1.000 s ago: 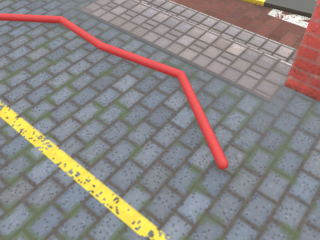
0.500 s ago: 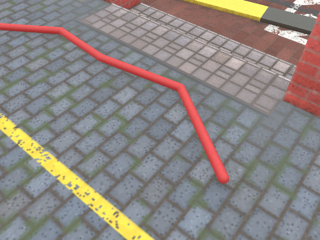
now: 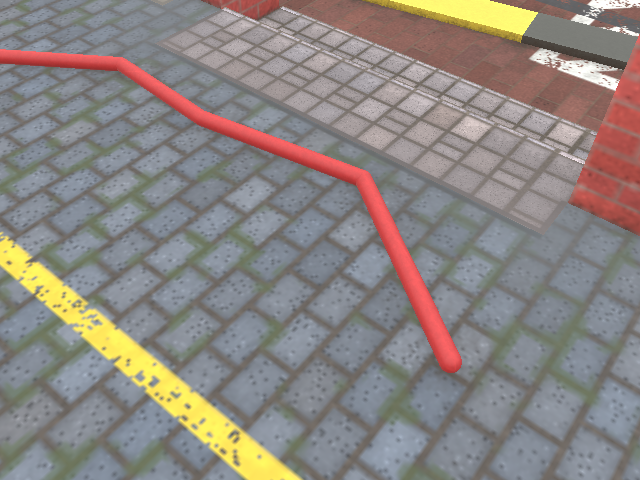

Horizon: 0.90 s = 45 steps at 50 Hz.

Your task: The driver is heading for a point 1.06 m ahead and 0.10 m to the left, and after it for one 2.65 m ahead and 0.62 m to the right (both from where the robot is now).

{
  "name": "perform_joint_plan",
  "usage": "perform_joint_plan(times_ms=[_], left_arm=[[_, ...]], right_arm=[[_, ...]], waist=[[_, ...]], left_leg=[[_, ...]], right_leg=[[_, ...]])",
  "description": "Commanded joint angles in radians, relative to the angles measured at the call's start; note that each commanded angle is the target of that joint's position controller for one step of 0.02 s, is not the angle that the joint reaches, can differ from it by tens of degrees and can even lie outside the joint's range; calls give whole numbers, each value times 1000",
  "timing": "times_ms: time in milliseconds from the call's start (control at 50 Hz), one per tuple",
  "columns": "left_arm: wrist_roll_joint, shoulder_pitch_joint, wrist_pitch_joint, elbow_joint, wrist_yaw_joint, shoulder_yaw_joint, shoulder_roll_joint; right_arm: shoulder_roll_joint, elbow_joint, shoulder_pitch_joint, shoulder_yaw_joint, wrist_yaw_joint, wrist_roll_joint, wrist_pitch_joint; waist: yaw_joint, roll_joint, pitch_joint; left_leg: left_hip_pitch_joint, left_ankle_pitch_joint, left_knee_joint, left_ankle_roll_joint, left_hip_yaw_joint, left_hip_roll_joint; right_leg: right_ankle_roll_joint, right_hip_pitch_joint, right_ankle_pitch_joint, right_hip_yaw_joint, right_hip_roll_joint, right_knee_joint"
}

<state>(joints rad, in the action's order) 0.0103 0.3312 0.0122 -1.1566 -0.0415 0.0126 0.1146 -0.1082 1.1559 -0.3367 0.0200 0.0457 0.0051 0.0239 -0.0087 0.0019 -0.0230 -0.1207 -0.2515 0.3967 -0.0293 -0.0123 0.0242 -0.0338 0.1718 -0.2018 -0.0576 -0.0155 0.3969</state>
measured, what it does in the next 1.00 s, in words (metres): stands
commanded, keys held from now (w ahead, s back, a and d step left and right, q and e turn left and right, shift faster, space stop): no key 1.00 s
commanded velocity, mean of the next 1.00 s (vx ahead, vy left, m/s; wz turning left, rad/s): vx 0.01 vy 0.00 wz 0.00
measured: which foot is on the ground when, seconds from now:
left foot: down 0.00-1.00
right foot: down 0.00-1.00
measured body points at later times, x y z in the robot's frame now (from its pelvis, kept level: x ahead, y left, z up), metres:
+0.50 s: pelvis +0.01 +0.00 +0.00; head +0.01 +0.00 +0.45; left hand -0.03 +0.20 -0.16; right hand -0.03 -0.20 -0.16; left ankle -0.02 +0.10 -0.74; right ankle +0.01 -0.10 -0.74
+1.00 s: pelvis +0.01 +0.00 +0.00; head +0.01 +0.01 +0.45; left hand -0.04 +0.20 -0.16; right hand -0.04 -0.20 -0.16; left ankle -0.02 +0.10 -0.74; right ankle +0.01 -0.10 -0.74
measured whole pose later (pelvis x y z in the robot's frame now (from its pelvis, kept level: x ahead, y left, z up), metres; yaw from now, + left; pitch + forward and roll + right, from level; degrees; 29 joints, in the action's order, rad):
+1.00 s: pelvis +0.01 +0.00 +0.00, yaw +0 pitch -1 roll +0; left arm 0.01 0.34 0.01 -1.17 -0.04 0.01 0.10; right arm -0.10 1.16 -0.36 0.02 0.05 0.01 0.02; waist -0.01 0.00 -0.03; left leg -0.11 -0.26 0.39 -0.03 -0.01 0.03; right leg -0.03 0.16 -0.21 -0.05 -0.01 0.40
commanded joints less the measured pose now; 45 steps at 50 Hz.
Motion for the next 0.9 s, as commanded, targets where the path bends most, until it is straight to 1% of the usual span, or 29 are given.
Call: perform_joint_plan(times_ms=[20,260,900], left_arm=[[0,82,2,1,-3,-9,64],[-1,81,0,-5,-5,-11,60],[-1,98,0,-12,-4,-12,50]], right_arm=[[-66,-1,-85,-8,3,0,2],[-62,2,-90,-9,5,0,0],[-51,3,-115,-8,3,1,1]], waist=[[0,-5,-64],[1,-6,-67],[2,-6,-79]], left_leg=[[-73,144,-76,-28,100,-110],[-67,158,-73,-27,99,-112],[-74,129,-83,-28,100,-112]], right_leg=[[-16,-14,111,114,110,-64],[-17,-20,128,113,112,-61],[-14,-12,100,114,111,-65]])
